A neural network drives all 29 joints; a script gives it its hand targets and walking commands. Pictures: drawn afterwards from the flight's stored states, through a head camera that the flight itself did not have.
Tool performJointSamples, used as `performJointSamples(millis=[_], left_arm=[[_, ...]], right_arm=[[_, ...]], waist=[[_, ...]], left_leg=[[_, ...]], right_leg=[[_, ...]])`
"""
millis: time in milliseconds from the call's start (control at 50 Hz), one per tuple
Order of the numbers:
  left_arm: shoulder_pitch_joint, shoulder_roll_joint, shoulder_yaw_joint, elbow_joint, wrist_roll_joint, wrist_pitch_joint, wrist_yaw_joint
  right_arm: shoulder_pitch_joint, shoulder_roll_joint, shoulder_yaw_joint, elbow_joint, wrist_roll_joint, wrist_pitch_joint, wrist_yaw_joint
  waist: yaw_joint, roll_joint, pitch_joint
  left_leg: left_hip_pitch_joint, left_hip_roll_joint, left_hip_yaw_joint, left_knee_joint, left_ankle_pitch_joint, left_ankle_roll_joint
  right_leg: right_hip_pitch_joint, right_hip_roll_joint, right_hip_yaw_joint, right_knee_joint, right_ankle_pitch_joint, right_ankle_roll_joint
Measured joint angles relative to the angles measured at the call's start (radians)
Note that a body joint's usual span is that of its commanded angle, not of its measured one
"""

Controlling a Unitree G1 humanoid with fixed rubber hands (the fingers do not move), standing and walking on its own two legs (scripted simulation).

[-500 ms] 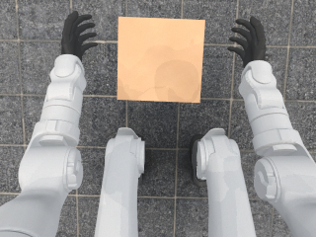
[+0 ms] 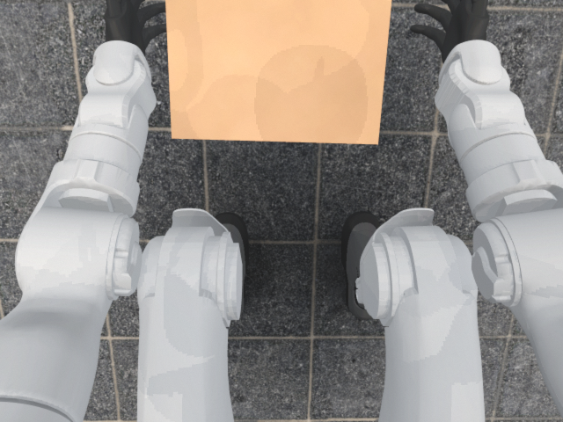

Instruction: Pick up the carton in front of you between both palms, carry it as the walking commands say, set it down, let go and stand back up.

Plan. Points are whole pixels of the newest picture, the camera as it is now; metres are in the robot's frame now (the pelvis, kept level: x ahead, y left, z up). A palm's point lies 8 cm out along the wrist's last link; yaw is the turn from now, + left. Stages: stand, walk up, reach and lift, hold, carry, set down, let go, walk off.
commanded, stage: reach and lift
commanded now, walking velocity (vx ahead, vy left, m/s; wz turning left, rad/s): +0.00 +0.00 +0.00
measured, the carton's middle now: (277, 59) +0.49 +0.04 -0.25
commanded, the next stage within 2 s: none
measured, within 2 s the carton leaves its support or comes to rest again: leaves its support in 0.68 s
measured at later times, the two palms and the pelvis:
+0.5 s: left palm (146, 36) +0.50 +0.18 -0.18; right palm (423, 31) +0.51 -0.12 -0.17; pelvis +0.00 +0.00 +0.01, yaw +0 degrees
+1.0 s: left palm (81, 24) +0.48 +0.18 -0.04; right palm (502, 12) +0.49 -0.12 -0.03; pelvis +0.00 -0.01 +0.05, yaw +2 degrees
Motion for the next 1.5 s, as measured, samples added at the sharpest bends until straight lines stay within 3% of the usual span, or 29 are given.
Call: performJointSamples(millis=[320,400,500,620,740,860,940,1040,1160,1500], left_arm=[[-0.017,-0.035,-0.025,0.048,-0.006,-0.011,0.004],[-0.044,-0.059,-0.036,0.059,-0.007,-0.024,0.027],[-0.08,-0.071,-0.063,0.11,-0.023,-0.028,0.049],[-0.111,-0.073,-0.052,0.139,-0.003,0.019,0.042],[-0.041,-0.095,-0.057,0.032,-0.004,0.082,0.066],[0.125,-0.144,0.013,-0.173,0.067,0.168,0.057],[0.213,-0.196,0.113,-0.251,0.146,0.223,0.04],[0.242,-0.257,0.249,-0.241,0.275,0.271,0.0],[0.274,-0.303,0.328,-0.263,0.376,0.297,-0.029],[0.516,-0.377,0.282,-0.436,0.342,0.319,-0.017]], right_arm=[[-0.019,0.056,0.001,0.045,-0.03,-0.021,-0.009],[-0.065,0.086,0.022,0.07,-0.03,-0.032,-0.015],[-0.089,0.11,-0.035,0.106,-0.045,-0.052,-0.071],[-0.091,0.126,-0.124,0.097,-0.115,-0.005,-0.064],[0.005,0.123,-0.106,-0.024,-0.086,0.054,-0.069],[0.173,0.172,-0.149,-0.217,-0.108,0.122,-0.075],[0.238,0.235,-0.241,-0.277,-0.191,0.173,-0.052],[0.253,0.297,-0.374,-0.265,-0.339,0.224,0.001],[0.288,0.34,-0.443,-0.301,-0.442,0.257,0.032],[0.52,0.381,-0.361,-0.451,-0.398,0.28,0.042]], waist=[[0.001,0.005,-0.048],[0.006,0.003,-0.039],[0.012,0.002,-0.04],[0.012,0.002,-0.037],[0.01,-0.005,-0.069],[0.014,-0.015,-0.161],[0.016,-0.015,-0.258],[0.015,-0.003,-0.364],[0.014,0.01,-0.433],[0.01,0.011,-0.501]], left_leg=[[-0.006,-0.006,-0.003,-0.037,0.019,-0.006],[-0.004,-0.005,-0.004,-0.046,0.024,-0.007],[-0.006,-0.013,-0.006,-0.054,0.029,-0.009],[-0.001,-0.016,0.0,-0.025,0.021,-0.01],[0.008,-0.033,-0.008,0.004,0.005,-0.02],[0.061,-0.058,-0.027,-0.022,-0.009,-0.043],[0.113,-0.068,-0.035,-0.081,-0.01,-0.051],[0.175,-0.086,-0.046,-0.188,0.01,-0.053],[0.246,-0.097,-0.057,-0.311,0.034,-0.051],[0.549,-0.093,-0.07,-0.564,0.027,-0.04]], right_leg=[[-0.006,-0.003,-0.001,-0.031,0.014,-0.006],[-0.006,0.002,0.0,-0.041,0.021,-0.005],[-0.005,0.004,0.002,-0.048,0.022,-0.004],[-0.003,0.018,0.014,-0.017,0.014,0.005],[0.008,0.035,0.021,0.014,-0.006,0.017],[0.059,0.053,0.026,-0.01,-0.022,0.022],[0.11,0.059,0.029,-0.065,-0.023,0.017],[0.175,0.064,0.033,-0.168,-0.011,0.007],[0.249,0.07,0.042,-0.29,0.009,0.005],[0.55,0.067,0.063,-0.544,0.006,-0.01]])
